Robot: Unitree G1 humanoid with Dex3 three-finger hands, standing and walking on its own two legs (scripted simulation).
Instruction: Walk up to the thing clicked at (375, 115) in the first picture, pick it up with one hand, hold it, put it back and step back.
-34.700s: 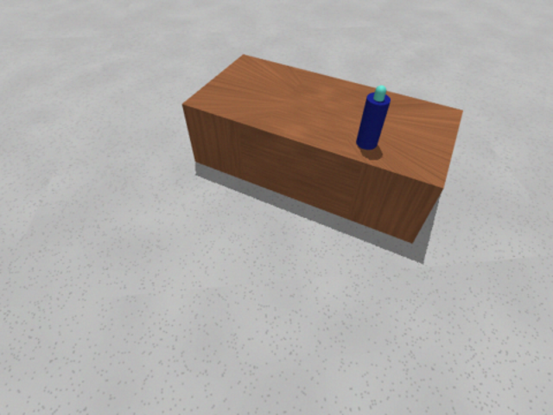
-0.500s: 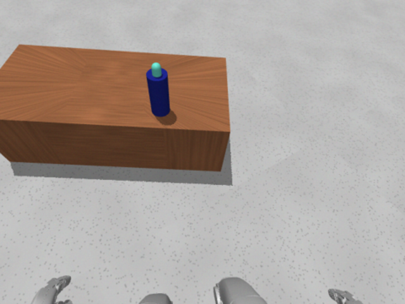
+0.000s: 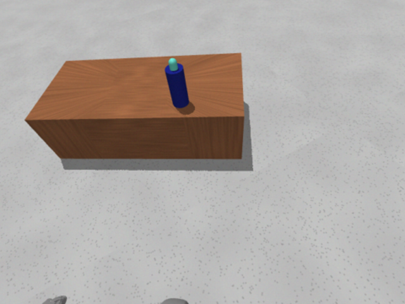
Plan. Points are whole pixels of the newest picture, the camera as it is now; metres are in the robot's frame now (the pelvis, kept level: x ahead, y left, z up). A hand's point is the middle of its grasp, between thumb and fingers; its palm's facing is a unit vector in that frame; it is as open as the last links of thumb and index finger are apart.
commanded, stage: step back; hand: left
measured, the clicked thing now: (176, 82) +1.10 +0.19 -0.27
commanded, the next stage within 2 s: stand in 0.94 s
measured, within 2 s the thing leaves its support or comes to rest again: neither
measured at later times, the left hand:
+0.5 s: hand out of the picture +0.03 +0.28 -0.14, palm faces +0.05 -0.92 -0.39, open 7.4 cm
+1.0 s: hand out of the picture +0.13 +0.30 -0.14, palm faces +0.00 -0.93 -0.36, open 7.4 cm
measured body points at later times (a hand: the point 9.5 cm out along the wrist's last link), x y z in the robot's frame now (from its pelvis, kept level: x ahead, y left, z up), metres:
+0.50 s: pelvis +0.00 +0.01 +0.00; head +0.02 +0.00 +0.45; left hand +0.03 +0.32 -0.11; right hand +0.10 -0.29 -0.12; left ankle +0.00 +0.16 -0.70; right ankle +0.01 -0.10 -0.73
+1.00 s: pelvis +0.03 +0.05 +0.01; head +0.05 +0.04 +0.46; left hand +0.13 +0.35 -0.11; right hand +0.15 -0.25 -0.12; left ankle +0.04 +0.17 -0.73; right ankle +0.01 -0.09 -0.73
